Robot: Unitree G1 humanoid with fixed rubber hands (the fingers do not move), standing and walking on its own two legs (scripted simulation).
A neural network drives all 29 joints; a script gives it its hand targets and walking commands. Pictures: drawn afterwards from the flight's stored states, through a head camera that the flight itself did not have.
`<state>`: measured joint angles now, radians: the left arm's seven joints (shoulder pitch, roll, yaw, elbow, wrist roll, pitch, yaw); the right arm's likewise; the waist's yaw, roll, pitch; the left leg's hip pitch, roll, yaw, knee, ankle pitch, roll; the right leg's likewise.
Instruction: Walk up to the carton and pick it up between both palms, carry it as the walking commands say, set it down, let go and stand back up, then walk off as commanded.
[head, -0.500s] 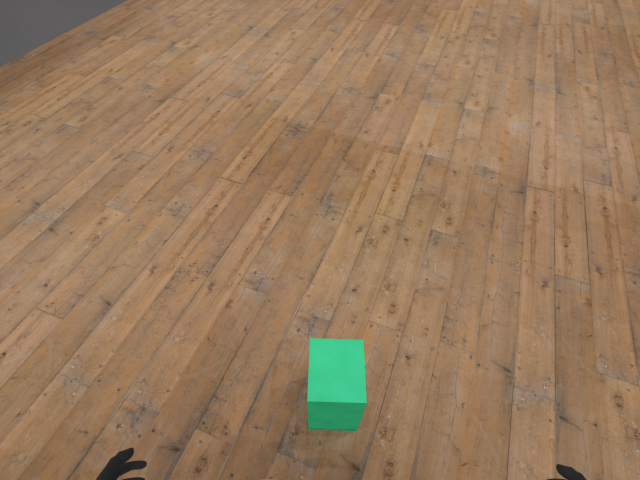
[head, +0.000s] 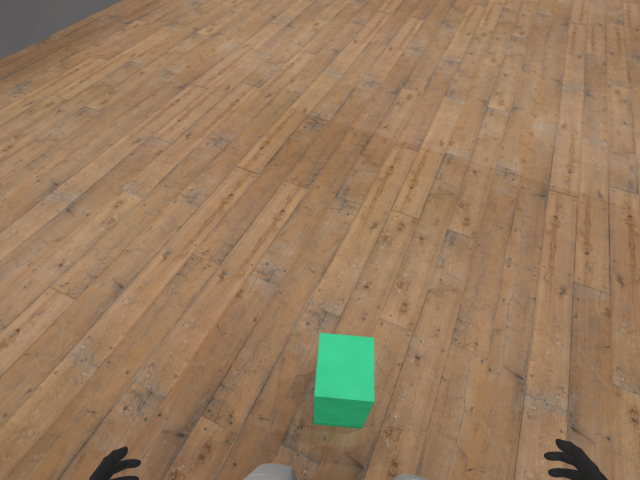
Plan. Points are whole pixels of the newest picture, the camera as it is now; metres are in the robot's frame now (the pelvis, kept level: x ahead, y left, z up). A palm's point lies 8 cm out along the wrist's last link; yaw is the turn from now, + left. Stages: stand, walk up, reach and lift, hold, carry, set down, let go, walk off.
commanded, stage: walk up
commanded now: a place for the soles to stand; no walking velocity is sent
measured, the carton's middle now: (342, 383) +0.41 -0.05 -0.62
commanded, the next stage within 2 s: reach and lift in 0.82 s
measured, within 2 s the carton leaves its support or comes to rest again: neither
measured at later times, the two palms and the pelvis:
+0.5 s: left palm out of the picture +0.10 +0.30 -0.11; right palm out of the picture +0.11 -0.32 -0.09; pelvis +0.00 -0.01 +0.00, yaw +1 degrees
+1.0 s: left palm (124, 457) +0.16 +0.28 -0.10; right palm out of the picture +0.12 -0.29 -0.09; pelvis -0.01 +0.00 -0.01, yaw -6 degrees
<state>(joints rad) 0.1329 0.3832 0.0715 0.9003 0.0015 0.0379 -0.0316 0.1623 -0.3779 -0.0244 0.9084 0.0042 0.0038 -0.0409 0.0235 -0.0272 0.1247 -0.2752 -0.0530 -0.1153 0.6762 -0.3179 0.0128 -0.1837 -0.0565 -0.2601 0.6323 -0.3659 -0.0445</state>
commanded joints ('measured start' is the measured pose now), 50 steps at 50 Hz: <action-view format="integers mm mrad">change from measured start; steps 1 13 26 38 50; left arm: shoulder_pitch -4 -50 -34 -19 -44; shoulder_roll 196 208 204 219 72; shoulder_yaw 45 44 32 41 217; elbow -88 -138 -126 -108 -447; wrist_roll -1 -3 12 8 76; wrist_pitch -19 -18 -39 -37 228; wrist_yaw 9 6 12 15 20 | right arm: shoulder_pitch -28 -2 9 -20 -177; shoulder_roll -268 -297 -231 -229 -149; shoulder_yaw -57 -71 -52 -53 -179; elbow -80 -91 -82 -73 -392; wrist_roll -7 -4 -5 -2 -98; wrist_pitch -22 -18 -11 -1 264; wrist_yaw -13 -9 -9 -14 76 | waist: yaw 7 -20 -26 -14 16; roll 107 90 -21 -34 134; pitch -98 -60 -107 -112 -187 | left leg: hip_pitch -151 -93 28 -18 -211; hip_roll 165 183 98 67 51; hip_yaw -293 -297 -58 10 140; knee -225 -214 -76 51 -164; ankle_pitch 165 238 186 -19 70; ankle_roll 120 123 37 23 -20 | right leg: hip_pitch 128 27 23 45 -14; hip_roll -83 -72 -234 -332 93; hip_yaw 235 177 199 263 240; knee -105 -11 -181 -247 -23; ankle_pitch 58 100 369 398 151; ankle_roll -31 -3 -71 -140 36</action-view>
